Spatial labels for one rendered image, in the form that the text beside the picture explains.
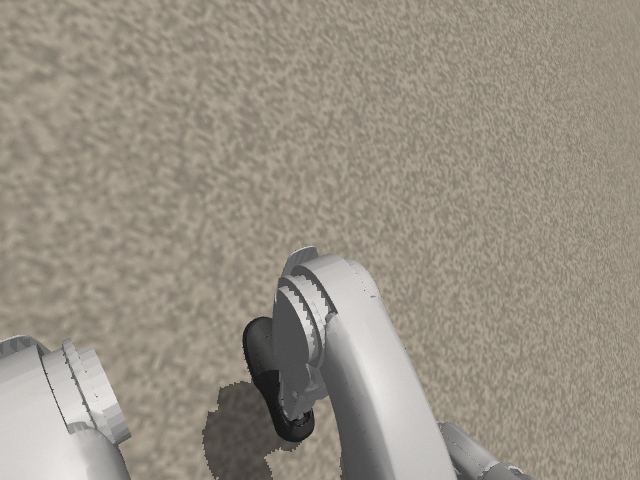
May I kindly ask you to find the right robot foot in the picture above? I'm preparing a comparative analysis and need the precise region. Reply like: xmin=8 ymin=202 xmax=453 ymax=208
xmin=243 ymin=317 xmax=315 ymax=442

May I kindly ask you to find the right robot hand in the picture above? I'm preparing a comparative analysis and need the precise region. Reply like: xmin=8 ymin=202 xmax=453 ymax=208
xmin=437 ymin=422 xmax=501 ymax=480

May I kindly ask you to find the right robot arm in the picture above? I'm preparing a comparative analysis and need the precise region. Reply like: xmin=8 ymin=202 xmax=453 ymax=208
xmin=483 ymin=462 xmax=536 ymax=480

